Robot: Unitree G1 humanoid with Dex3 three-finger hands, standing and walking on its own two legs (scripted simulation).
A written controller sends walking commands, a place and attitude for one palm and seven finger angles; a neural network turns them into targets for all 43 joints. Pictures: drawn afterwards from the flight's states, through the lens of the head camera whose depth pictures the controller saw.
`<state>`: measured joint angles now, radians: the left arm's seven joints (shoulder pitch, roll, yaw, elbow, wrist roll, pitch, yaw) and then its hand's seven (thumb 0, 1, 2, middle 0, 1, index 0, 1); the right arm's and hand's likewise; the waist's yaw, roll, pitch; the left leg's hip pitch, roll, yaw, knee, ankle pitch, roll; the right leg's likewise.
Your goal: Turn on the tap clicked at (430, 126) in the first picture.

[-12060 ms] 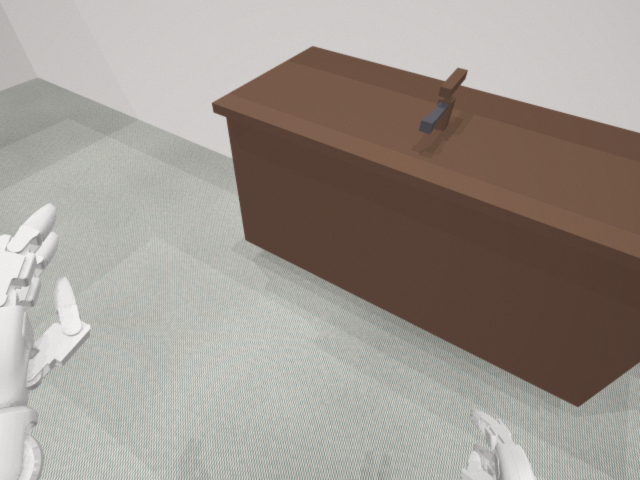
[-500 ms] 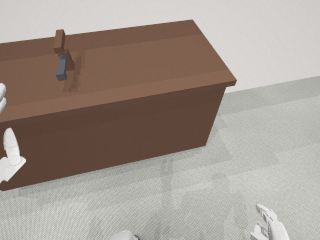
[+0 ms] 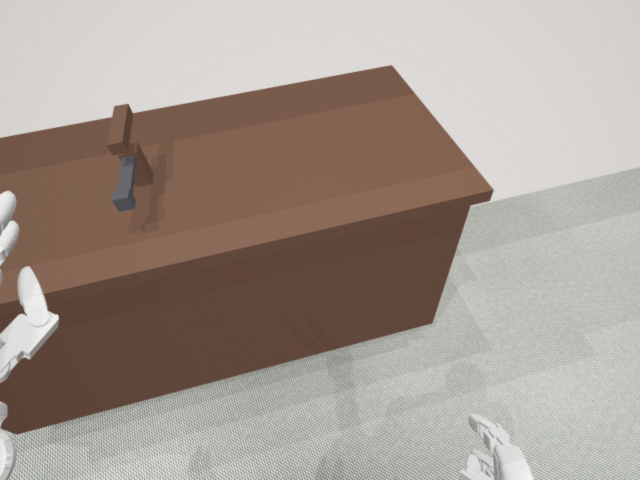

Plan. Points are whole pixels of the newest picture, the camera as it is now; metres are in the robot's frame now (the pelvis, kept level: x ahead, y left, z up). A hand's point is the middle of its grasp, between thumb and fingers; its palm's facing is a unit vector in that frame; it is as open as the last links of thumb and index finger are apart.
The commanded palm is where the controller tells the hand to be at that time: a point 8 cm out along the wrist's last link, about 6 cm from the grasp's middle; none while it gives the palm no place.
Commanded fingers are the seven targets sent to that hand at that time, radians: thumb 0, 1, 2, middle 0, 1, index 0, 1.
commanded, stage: take the last steps up to it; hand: left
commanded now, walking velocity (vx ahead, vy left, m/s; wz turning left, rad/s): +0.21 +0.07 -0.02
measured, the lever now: (124, 200) +0.54 +0.40 +0.02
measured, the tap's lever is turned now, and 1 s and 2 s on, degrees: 0 0 0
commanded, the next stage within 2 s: come to a stop and stand still in 0.60 s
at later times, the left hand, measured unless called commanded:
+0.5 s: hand (47, 250) +0.30 +0.31 +0.18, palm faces +0.42 -0.83 -0.36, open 7.4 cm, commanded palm +0.23 +0.33 +0.19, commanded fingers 0.00 0.90 0.90 -0.20 -0.30 -0.20 -0.30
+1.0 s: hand (121, 225) +0.34 +0.25 +0.16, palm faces +0.28 -0.91 -0.31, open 7.5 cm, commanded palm +0.28 +0.31 +0.19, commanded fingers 0.00 0.90 0.90 -0.20 -0.30 -0.20 -0.30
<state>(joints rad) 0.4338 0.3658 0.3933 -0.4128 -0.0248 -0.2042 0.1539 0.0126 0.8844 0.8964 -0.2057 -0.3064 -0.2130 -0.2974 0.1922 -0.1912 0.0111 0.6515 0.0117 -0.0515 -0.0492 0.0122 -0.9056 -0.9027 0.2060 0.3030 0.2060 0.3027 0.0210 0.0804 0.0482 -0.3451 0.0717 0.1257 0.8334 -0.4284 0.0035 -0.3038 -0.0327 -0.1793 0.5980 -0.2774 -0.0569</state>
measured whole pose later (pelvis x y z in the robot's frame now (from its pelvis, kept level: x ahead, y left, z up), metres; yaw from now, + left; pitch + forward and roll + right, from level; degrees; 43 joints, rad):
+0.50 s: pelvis +0.07 +0.06 +0.01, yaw -1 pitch -2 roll -1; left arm 0.41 0.37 0.39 -0.48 -0.03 -0.20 0.16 0.02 0.89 0.90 -0.20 -0.31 -0.21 -0.30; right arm 0.19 -0.14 0.01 0.60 0.01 -0.05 -0.05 0.01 -0.91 -0.90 0.20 0.30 0.20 0.30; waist 0.00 -0.03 0.07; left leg -0.29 0.05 0.16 0.54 -0.22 0.06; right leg -0.41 -0.06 -0.08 1.05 -0.47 0.02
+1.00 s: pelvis +0.09 +0.05 +0.01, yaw -5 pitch -1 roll +0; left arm 0.39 0.29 0.30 -0.43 -0.03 -0.22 0.13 0.02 0.89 0.90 -0.20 -0.30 -0.20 -0.30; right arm 0.21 -0.28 -0.01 0.59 0.02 -0.15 0.02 0.01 -0.91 -0.90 0.20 0.30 0.20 0.30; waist -0.01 -0.02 0.08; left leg -0.37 0.01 0.05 0.77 -0.33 0.01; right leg -0.22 0.01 -0.07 0.48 -0.24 -0.04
